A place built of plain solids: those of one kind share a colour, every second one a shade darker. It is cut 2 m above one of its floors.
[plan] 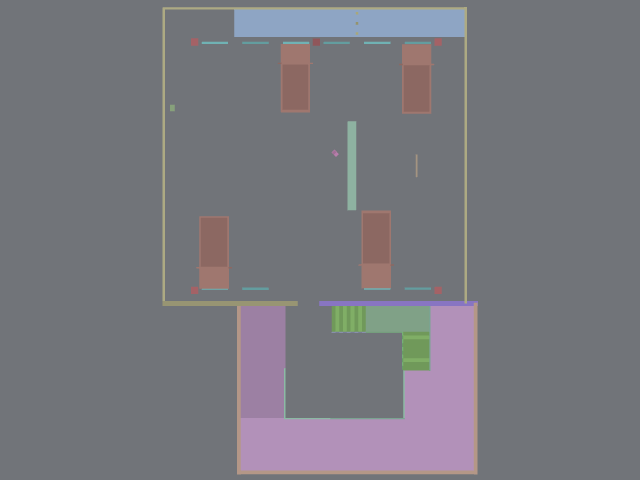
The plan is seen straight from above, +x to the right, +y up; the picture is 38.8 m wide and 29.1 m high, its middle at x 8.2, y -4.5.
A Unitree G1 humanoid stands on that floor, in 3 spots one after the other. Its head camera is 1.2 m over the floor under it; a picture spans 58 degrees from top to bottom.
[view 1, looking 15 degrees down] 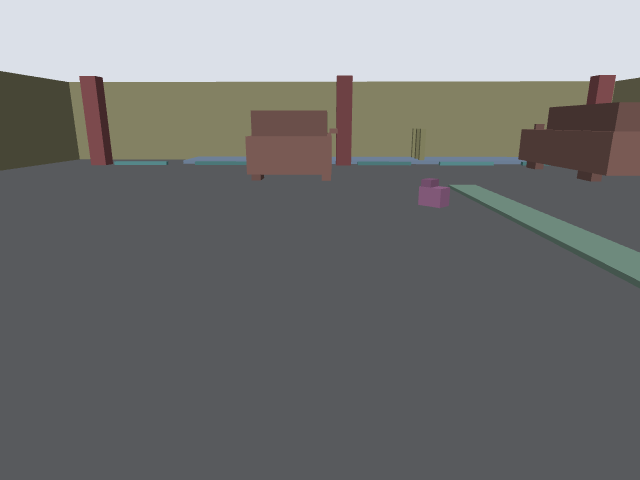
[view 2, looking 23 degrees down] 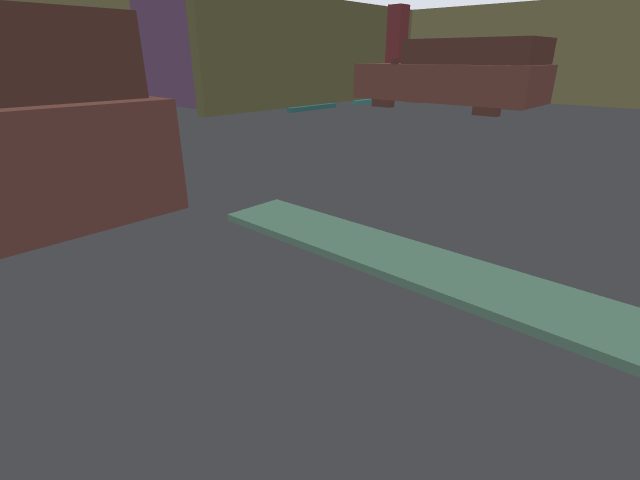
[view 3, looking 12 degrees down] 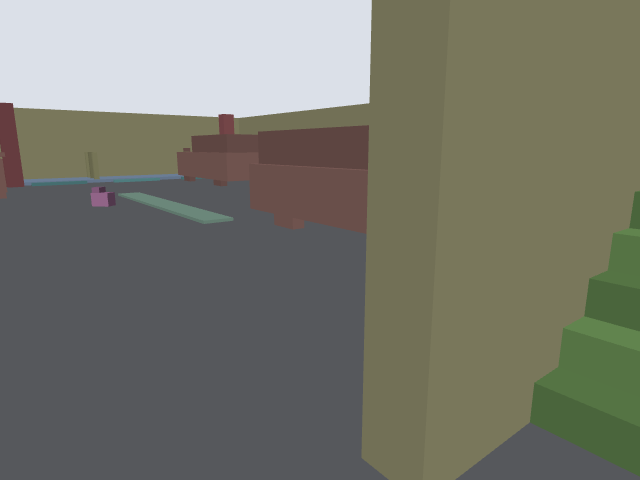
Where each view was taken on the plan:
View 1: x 7.50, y -5.80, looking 91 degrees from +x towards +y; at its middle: ground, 4.64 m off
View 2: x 12.30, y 0.00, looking -138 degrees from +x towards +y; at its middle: hump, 2.94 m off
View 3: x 7.10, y -9.28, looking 52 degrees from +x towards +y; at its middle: ground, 5.77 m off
